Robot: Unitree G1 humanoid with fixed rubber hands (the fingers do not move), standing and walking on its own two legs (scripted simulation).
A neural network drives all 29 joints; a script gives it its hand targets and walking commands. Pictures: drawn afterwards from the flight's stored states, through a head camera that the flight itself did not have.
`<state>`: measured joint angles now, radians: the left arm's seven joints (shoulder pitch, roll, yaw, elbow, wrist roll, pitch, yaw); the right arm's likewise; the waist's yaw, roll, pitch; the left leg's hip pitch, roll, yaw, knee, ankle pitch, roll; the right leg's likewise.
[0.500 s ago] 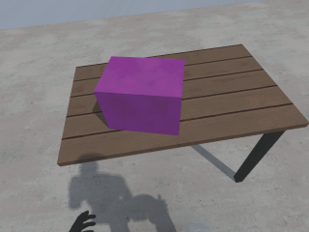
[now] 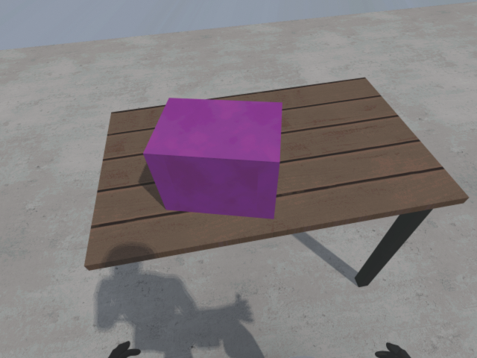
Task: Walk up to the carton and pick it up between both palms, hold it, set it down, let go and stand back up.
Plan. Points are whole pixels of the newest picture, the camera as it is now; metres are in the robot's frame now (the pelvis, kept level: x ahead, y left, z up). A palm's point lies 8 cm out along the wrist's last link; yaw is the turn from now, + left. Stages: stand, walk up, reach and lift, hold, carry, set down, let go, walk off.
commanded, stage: walk up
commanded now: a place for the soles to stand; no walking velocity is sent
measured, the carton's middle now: (221, 158) +0.53 +0.06 -0.01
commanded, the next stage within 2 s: none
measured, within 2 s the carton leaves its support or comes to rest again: neither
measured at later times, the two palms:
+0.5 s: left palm out of the picture +0.10 +0.24 -0.11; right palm out of the picture +0.04 -0.27 -0.13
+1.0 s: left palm (118, 334) +0.19 +0.25 -0.10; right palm out of the picture +0.11 -0.24 -0.10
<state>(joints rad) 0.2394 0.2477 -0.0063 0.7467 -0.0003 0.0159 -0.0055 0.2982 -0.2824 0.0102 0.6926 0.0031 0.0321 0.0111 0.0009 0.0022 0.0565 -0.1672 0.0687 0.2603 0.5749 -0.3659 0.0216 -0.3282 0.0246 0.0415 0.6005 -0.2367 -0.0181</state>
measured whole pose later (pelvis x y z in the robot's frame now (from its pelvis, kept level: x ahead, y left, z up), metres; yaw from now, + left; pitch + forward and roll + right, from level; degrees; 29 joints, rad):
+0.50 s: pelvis +0.03 -0.01 -0.01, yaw -4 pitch -1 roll +0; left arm 0.35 0.22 0.01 0.73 0.03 -0.01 0.01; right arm 0.40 -0.30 -0.01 0.76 -0.02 0.04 0.01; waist 0.01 0.04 0.05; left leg -0.21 0.03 0.12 0.71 -0.55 0.01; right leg -0.33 0.08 0.08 0.66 -0.30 -0.04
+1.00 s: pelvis +0.05 +0.01 +0.01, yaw -1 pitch -1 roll +0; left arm 0.16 0.23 -0.01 0.78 0.01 0.02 0.00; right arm 0.36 -0.24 0.00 0.68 0.00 0.00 -0.01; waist -0.02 -0.02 0.03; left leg -0.16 -0.02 0.05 0.53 -0.35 0.03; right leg -0.23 0.03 0.06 0.54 -0.28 0.00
